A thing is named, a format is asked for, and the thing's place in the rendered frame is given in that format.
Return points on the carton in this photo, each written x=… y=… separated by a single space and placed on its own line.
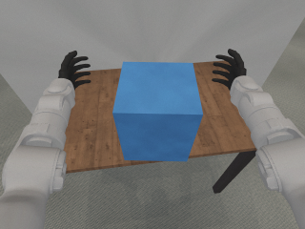
x=157 y=110

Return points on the robot right forearm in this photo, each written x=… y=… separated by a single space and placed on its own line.
x=263 y=118

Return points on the right robot upper arm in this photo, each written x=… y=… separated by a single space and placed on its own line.
x=281 y=166

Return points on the table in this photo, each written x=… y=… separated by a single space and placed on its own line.
x=92 y=141

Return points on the robot left forearm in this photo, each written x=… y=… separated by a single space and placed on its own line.
x=49 y=121

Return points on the left robot hand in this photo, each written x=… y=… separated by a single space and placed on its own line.
x=68 y=69

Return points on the right robot hand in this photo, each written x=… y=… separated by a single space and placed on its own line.
x=235 y=69

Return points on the left robot upper arm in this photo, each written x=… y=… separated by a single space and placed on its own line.
x=34 y=173

